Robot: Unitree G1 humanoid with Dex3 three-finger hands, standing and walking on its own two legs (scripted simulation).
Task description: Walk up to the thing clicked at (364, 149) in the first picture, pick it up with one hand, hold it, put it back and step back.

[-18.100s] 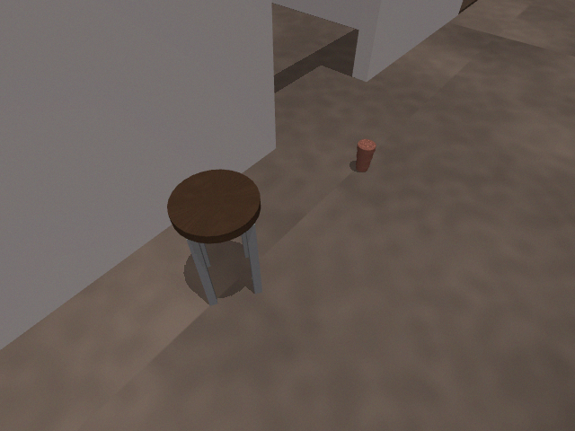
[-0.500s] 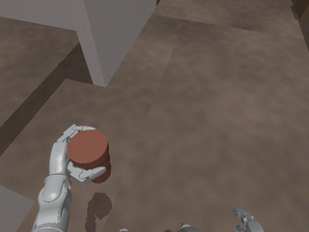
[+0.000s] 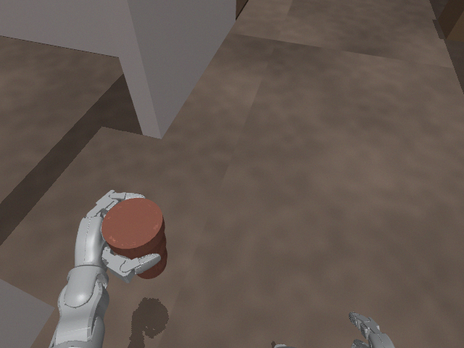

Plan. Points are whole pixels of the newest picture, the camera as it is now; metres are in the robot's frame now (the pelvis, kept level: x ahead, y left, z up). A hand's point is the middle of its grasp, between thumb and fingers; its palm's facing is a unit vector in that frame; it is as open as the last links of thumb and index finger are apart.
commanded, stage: hold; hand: left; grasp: from the side
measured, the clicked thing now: (142, 244) +0.31 +0.16 -0.01
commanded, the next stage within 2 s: none
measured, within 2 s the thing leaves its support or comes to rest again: neither
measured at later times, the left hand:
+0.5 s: hand (128, 237) +0.31 +0.17 +0.03, palm faces +0.05 -1.00 -0.04, open 11.7 cm
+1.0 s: hand (130, 241) +0.30 +0.17 +0.04, palm faces +0.05 -1.00 -0.04, open 11.7 cm
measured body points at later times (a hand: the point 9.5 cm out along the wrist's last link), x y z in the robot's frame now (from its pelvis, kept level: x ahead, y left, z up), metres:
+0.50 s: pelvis +0.00 +0.01 +0.00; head +0.03 +0.01 +0.45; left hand +0.30 +0.23 +0.04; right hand +0.12 -0.24 -0.10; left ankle +0.01 +0.12 -0.70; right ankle +0.02 -0.12 -0.70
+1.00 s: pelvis -0.01 +0.00 +0.00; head +0.02 +0.01 +0.45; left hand +0.29 +0.22 +0.04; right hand +0.11 -0.24 -0.10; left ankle +0.01 +0.12 -0.70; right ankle +0.02 -0.12 -0.70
